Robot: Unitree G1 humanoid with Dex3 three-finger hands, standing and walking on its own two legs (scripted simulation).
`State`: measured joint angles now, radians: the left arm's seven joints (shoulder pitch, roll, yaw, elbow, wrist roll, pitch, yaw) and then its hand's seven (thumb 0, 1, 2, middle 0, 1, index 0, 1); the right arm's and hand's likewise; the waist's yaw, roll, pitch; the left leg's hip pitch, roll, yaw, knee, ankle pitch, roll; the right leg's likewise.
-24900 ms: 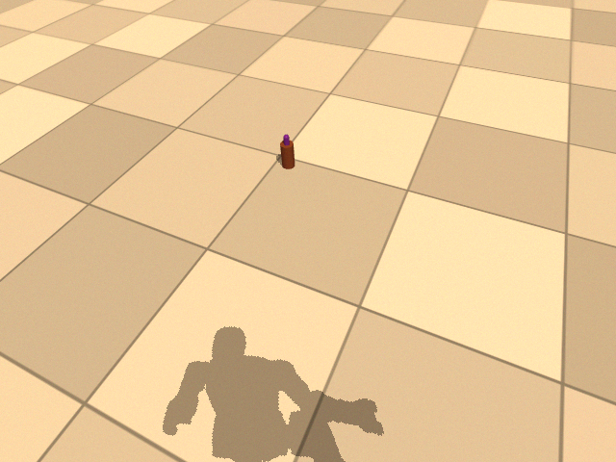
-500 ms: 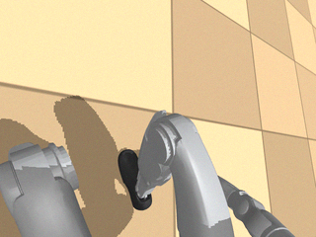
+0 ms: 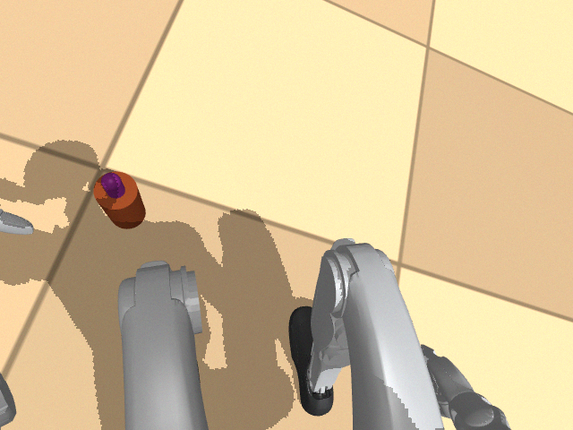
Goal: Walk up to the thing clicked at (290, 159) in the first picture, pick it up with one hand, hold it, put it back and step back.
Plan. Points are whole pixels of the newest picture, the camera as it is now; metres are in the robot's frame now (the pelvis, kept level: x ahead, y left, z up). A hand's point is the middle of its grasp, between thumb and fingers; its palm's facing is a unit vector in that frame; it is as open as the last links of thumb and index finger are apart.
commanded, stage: home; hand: left
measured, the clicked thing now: (120, 198) +0.46 +0.23 -0.25
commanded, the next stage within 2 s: none
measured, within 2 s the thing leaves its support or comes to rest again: neither
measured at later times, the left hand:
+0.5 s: hand out of the picture +0.31 +0.28 +0.11, palm faces +0.21 -0.88 -0.44, open 17.3 cm
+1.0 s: hand out of the picture +0.26 +0.21 +0.30, palm faces +0.22 -0.92 -0.32, open 17.5 cm
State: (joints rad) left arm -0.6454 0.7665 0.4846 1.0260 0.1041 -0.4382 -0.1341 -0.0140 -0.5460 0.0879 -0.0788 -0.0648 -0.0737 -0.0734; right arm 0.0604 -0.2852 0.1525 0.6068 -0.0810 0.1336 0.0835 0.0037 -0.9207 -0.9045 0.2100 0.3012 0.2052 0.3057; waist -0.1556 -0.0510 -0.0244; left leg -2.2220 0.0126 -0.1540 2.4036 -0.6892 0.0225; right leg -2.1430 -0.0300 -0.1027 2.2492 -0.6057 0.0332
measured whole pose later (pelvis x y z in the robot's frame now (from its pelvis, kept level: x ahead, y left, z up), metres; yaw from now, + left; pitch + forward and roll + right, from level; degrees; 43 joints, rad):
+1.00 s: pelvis +0.10 +0.00 +0.36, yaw +7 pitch +12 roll -2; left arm 0.41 0.23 -0.01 0.04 -0.03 0.25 0.18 -0.01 -0.56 0.04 -0.06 -0.05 -0.06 -0.05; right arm 0.29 -0.20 0.03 0.49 0.04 -0.02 -0.18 0.01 -0.89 -0.90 0.21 0.30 0.20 0.31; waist -0.04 0.04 -0.15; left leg -0.74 0.04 -0.02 1.05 -0.52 -0.01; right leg -0.73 -0.02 -0.05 0.99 -0.47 0.02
